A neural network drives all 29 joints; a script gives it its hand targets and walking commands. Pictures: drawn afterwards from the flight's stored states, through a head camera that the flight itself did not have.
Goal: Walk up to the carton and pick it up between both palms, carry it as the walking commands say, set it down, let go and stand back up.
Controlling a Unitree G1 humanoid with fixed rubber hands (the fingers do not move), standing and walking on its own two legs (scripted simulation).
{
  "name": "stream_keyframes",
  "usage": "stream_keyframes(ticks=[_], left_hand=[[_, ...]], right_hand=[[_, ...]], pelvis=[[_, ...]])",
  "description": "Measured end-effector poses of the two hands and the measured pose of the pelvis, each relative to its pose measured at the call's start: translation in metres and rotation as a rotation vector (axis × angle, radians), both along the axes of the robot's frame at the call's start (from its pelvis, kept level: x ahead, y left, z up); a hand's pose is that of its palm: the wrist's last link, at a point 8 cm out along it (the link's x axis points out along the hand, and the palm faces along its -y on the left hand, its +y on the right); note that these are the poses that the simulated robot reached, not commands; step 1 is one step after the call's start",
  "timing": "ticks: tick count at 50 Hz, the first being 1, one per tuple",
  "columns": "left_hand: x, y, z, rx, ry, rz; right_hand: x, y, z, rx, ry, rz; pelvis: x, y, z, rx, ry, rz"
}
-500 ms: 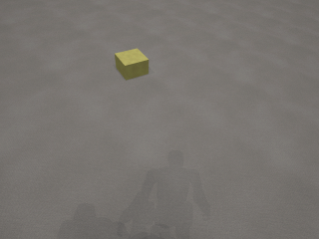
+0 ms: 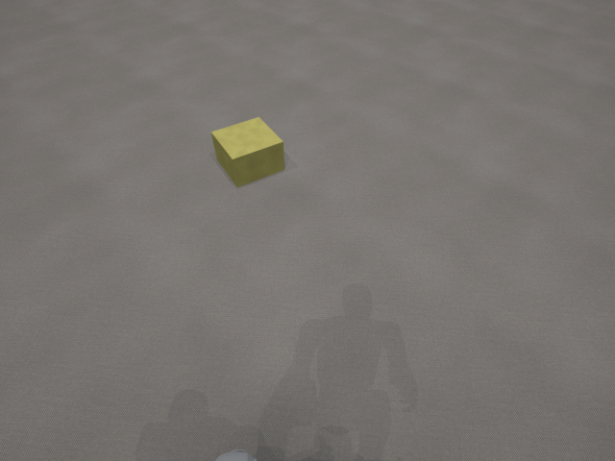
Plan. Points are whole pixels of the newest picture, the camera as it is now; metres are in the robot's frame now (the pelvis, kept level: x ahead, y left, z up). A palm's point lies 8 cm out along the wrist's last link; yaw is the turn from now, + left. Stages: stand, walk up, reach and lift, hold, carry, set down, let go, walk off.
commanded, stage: walk up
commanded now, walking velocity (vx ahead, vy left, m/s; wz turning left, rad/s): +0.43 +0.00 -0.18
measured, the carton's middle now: (248, 151) +1.61 +0.42 -0.68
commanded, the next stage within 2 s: none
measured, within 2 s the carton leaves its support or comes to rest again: neither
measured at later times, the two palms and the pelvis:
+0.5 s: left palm (167, 302) +0.40 +0.28 -0.12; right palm (446, 458) +0.20 -0.19 -0.16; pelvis +0.26 +0.05 -0.01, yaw -7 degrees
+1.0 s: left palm (184, 287) +0.46 +0.28 -0.17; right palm (428, 222) +0.62 -0.21 -0.10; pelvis +0.50 +0.06 -0.02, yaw -12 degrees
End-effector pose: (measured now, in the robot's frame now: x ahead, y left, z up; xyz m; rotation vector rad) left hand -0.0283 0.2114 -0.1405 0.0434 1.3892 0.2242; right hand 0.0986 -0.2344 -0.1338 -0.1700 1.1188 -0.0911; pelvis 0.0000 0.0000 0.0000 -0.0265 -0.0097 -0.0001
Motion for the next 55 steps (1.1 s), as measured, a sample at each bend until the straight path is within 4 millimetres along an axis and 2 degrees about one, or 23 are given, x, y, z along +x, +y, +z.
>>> stream_keyframes(ticks=[3,5,8,10,13,16,19,22,24,26,28,30,32,35,41,44,46,48,50,52,55], left_hand=[[-0.013,-0.001,-0.006,-0.042,0.112,0.047],[-0.012,0.003,-0.012,-0.062,0.171,0.068],[0.006,0.019,-0.025,-0.082,0.235,0.064],[0.034,0.035,-0.032,-0.079,0.247,0.033],[0.102,0.061,-0.035,-0.044,0.184,-0.044],[0.190,0.081,-0.028,0.010,0.054,-0.137],[0.278,0.089,-0.013,0.054,-0.070,-0.213],[0.358,0.085,0.006,0.085,-0.176,-0.272],[0.406,0.077,0.018,0.103,-0.242,-0.309],[0.446,0.066,0.027,0.120,-0.298,-0.338],[0.473,0.055,0.029,0.135,-0.332,-0.342],[0.486,0.046,0.028,0.141,-0.332,-0.331],[0.485,0.041,0.025,0.131,-0.300,-0.306],[0.468,0.035,0.017,0.094,-0.202,-0.261],[0.432,0.033,0.002,-0.001,0.014,-0.158],[0.430,0.041,-0.008,-0.036,0.097,-0.125],[0.438,0.051,-0.018,-0.050,0.138,-0.126],[0.459,0.062,-0.025,-0.051,0.157,-0.157],[0.492,0.073,-0.027,-0.039,0.142,-0.199],[0.532,0.080,-0.025,-0.031,0.108,-0.244],[0.598,0.083,-0.018,-0.017,0.054,-0.317]], right_hand=[[0.078,0.007,0.015,-0.032,-0.092,0.051],[0.123,0.017,0.021,-0.051,-0.131,0.083],[0.178,0.034,0.019,-0.072,-0.174,0.104],[0.198,0.041,0.016,-0.083,-0.190,0.084],[0.197,0.044,0.009,-0.085,-0.146,0.026],[0.171,0.043,0.000,-0.071,-0.038,-0.062],[0.139,0.042,-0.007,-0.049,0.074,-0.156],[0.113,0.044,-0.014,-0.016,0.181,-0.223],[0.103,0.046,-0.020,0.014,0.245,-0.252],[0.101,0.047,-0.028,0.045,0.297,-0.267],[0.110,0.045,-0.039,0.070,0.332,-0.270],[0.133,0.041,-0.044,0.083,0.336,-0.251],[0.169,0.036,-0.043,0.082,0.301,-0.216],[0.242,0.028,-0.032,0.070,0.184,-0.178],[0.396,0.022,0.007,0.007,-0.033,-0.077],[0.461,0.024,0.020,-0.043,-0.097,-0.037],[0.497,0.025,0.023,-0.078,-0.140,-0.034],[0.520,0.025,0.027,-0.109,-0.175,-0.054],[0.525,0.025,0.029,-0.126,-0.174,-0.089],[0.519,0.026,0.028,-0.127,-0.143,-0.140],[0.498,0.030,0.022,-0.104,-0.080,-0.254]], pelvis=[[0.034,0.009,-0.003,-0.016,-0.002,0.000],[0.060,0.016,-0.007,-0.021,0.002,-0.003],[0.101,0.031,-0.021,-0.011,0.016,-0.024],[0.122,0.040,-0.027,0.006,0.025,-0.044],[0.148,0.047,-0.025,0.022,0.027,-0.052],[0.174,0.051,-0.018,0.042,0.018,-0.062],[0.202,0.053,-0.012,0.059,0.005,-0.086],[0.230,0.052,-0.007,0.072,-0.006,-0.112],[0.250,0.048,-0.007,0.078,-0.009,-0.121],[0.270,0.043,-0.009,0.080,-0.008,-0.124],[0.291,0.036,-0.014,0.067,-0.007,-0.128],[0.309,0.031,-0.016,0.044,0.000,-0.122],[0.326,0.027,-0.014,0.036,0.005,-0.130],[0.352,0.025,-0.007,0.026,0.015,-0.152],[0.410,0.029,0.002,0.011,0.030,-0.160],[0.444,0.038,-0.003,0.001,0.034,-0.163],[0.467,0.046,-0.011,0.008,0.036,-0.183],[0.485,0.052,-0.016,0.018,0.037,-0.204],[0.502,0.055,-0.015,0.022,0.023,-0.218],[0.521,0.057,-0.012,0.030,0.004,-0.252],[0.552,0.058,-0.006,0.033,-0.020,-0.311]])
